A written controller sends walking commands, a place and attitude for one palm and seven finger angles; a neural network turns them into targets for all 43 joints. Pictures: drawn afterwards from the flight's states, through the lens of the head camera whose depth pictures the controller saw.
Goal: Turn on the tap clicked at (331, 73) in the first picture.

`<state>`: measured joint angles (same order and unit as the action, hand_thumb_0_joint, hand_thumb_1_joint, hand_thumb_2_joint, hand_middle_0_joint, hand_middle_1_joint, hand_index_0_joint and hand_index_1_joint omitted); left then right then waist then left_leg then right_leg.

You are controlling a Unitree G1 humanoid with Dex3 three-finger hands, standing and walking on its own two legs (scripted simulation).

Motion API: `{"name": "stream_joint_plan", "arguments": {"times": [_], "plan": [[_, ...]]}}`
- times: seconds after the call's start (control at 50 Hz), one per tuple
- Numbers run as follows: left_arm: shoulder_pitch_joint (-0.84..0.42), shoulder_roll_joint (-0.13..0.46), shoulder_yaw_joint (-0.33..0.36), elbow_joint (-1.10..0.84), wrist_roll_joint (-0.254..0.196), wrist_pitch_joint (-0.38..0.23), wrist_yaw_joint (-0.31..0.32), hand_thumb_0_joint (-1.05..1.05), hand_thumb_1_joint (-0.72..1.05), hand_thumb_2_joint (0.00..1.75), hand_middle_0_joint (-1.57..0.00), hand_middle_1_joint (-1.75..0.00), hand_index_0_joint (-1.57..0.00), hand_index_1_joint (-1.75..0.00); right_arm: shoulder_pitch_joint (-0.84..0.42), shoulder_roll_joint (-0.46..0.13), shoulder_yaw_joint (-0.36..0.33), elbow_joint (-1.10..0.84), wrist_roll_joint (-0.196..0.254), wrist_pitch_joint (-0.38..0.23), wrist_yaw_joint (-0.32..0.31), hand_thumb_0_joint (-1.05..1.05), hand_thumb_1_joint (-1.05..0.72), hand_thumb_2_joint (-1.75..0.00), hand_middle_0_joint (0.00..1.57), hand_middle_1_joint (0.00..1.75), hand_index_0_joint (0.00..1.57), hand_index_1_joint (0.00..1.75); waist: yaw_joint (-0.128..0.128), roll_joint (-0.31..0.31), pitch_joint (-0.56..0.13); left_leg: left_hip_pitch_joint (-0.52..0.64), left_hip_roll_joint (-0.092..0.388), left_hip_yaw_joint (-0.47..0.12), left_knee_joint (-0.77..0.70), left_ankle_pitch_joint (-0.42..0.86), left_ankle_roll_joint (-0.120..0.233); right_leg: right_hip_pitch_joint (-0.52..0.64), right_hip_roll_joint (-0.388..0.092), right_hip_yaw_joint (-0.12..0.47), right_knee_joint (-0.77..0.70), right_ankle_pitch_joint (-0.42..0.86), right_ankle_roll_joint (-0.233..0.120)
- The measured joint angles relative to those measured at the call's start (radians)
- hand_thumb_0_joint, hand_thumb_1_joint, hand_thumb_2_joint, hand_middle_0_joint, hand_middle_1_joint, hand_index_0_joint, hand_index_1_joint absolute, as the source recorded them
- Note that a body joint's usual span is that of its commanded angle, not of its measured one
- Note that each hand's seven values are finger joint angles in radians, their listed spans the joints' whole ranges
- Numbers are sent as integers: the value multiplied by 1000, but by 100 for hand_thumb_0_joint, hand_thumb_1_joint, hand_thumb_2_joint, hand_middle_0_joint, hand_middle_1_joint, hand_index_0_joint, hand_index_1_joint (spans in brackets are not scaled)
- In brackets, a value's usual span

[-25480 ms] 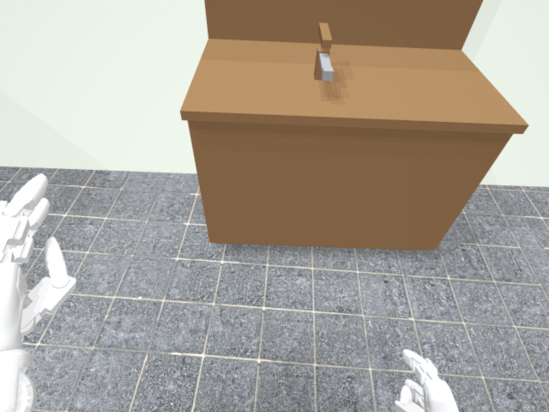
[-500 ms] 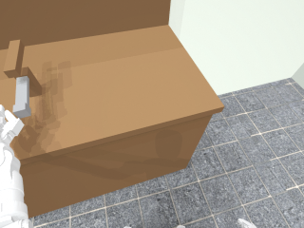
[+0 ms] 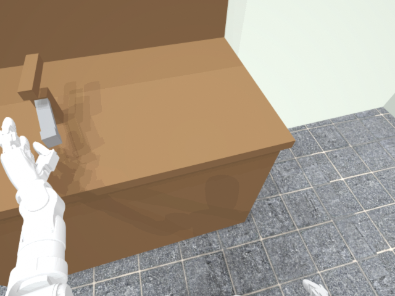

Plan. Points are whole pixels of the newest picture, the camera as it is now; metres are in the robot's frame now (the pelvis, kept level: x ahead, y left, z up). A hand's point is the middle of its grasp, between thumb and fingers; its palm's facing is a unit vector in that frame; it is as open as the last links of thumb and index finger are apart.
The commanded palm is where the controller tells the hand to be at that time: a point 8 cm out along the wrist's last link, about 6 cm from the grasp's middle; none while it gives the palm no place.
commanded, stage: push the lever round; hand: left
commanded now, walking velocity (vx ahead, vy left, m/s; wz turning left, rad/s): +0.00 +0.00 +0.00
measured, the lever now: (51, 137) +0.40 +0.33 +0.08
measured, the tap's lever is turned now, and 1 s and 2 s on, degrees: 13 44 71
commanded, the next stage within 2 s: lift the hand up off the lever in 1.84 s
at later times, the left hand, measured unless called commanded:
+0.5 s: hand (80, 142) +0.39 +0.26 +0.08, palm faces +0.75 -0.66 -0.06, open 7.7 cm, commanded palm +0.34 +0.28 +0.08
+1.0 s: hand (95, 131) +0.43 +0.24 +0.08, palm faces +0.82 -0.58 -0.07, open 7.7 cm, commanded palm +0.37 +0.26 +0.08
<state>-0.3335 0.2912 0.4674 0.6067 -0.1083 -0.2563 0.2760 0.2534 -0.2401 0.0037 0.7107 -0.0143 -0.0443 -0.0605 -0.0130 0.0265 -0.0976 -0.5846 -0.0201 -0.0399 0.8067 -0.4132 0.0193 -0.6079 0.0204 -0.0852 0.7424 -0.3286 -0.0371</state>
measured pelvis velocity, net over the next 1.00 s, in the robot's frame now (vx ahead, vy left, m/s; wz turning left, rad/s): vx -0.01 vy -0.02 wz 0.00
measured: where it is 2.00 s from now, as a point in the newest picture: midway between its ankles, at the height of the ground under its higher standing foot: outside the picture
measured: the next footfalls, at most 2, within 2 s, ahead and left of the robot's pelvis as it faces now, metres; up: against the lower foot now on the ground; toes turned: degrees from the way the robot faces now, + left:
none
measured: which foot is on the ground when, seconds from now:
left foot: down 0.00-1.00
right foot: down 0.00-1.00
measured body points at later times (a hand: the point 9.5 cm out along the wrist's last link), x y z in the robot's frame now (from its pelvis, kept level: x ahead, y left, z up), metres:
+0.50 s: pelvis -0.01 -0.01 +0.00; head +0.04 -0.01 +0.45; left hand +0.35 +0.30 +0.09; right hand +0.10 -0.26 -0.12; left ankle -0.01 +0.10 -0.71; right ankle +0.02 -0.10 -0.71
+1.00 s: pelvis -0.01 -0.02 +0.00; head +0.05 -0.02 +0.44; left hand +0.38 +0.27 +0.08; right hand +0.07 -0.27 -0.13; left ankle -0.01 +0.10 -0.71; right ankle +0.02 -0.10 -0.71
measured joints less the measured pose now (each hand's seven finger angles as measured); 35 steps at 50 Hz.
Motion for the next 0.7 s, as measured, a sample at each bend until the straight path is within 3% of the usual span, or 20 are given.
{"name": "stream_joint_plan", "arguments": {"times": [0.14,0.5,0.7], "plan": [[-25,-38,-43,-1,30,10,88,5,94,93,-15,-15,-16,-15,-2,4,-3,7,-9,-1,7,1,-91,-90,20,30,20,30,-4,8,-2,3,-2,0,0,2,0,3,-3,0,1,1,1],[-125,-94,-67,71,111,21,287,5,94,92,-15,-15,-16,-15,-1,9,-19,24,-27,16,25,1,-91,-90,20,30,20,30,-20,7,-17,-14,1,1,2,9,-9,-20,0,1,14,4,-8],[-189,-95,-41,147,148,28,359,3,93,92,-15,-15,-16,-15,1,15,-21,31,-34,35,28,1,-91,-90,20,30,20,30,-36,0,-25,-21,5,0,-2,13,-14,-31,5,0,17,4,-16]]}}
